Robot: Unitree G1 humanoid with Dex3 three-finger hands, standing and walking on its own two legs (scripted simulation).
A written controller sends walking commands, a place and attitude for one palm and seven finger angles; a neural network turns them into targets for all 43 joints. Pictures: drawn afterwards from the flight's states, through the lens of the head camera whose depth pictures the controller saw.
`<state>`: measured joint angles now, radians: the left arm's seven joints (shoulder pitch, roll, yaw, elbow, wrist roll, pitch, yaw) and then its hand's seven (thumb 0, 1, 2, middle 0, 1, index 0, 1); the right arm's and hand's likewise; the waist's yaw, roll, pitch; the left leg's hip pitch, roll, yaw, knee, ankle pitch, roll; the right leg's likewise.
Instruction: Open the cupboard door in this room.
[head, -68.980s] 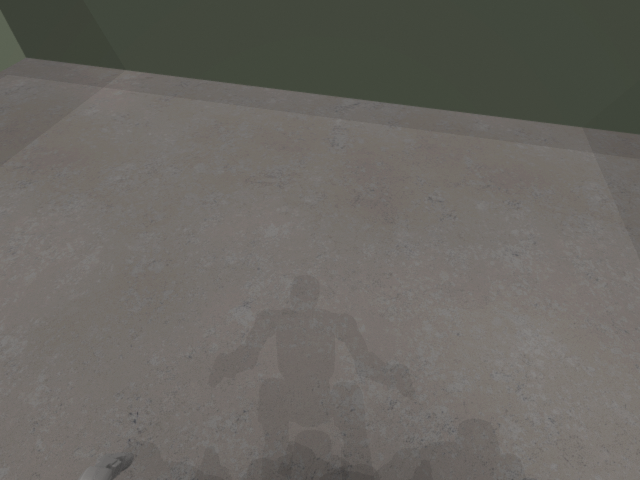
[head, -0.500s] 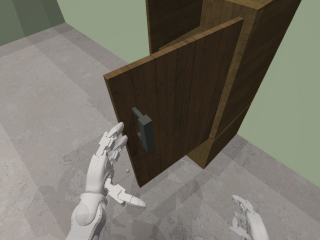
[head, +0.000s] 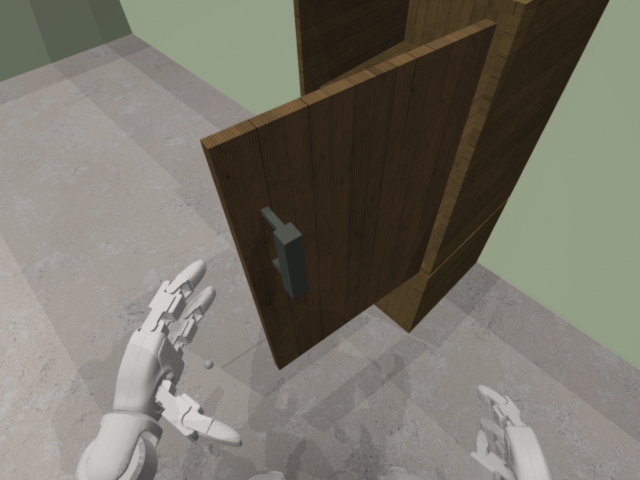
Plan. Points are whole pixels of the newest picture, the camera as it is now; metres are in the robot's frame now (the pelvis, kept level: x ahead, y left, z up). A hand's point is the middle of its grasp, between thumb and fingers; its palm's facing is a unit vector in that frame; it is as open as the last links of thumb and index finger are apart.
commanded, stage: draw the hand back to the body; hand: left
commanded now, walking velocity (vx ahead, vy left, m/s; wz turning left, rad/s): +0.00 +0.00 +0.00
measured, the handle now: (283, 253) +0.38 +0.08 +0.07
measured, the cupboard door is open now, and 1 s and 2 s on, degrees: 82 82 82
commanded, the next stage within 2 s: step back with the hand held close in 1.56 s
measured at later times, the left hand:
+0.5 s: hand (132, 363) +0.21 +0.19 +0.13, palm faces +0.01 -1.00 -0.08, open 16.2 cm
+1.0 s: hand (24, 325) +0.22 +0.26 +0.18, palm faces +0.37 -0.84 -0.40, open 11.3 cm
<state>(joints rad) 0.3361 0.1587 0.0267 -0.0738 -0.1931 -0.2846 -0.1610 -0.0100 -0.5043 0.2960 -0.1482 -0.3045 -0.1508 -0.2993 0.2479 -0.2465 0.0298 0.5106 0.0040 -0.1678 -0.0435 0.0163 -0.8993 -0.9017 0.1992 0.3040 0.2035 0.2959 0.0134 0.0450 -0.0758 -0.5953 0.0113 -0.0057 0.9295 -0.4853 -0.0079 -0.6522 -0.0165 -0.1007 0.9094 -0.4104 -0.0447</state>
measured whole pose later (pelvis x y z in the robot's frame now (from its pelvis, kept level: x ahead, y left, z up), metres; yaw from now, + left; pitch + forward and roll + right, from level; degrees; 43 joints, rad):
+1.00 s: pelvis +0.02 +0.02 +0.05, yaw -1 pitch -4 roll -1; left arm 0.48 0.31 0.23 -0.37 -0.02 -0.09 0.13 0.00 0.28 0.63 -0.18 -0.31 -0.19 -0.30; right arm 0.21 -0.22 0.05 0.65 -0.02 -0.16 -0.08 0.02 -0.90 -0.90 0.20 0.30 0.21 0.30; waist 0.06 0.07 0.03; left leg -0.08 -0.01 0.03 0.46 -0.31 0.02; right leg -0.14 -0.01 -0.07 0.44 -0.22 -0.01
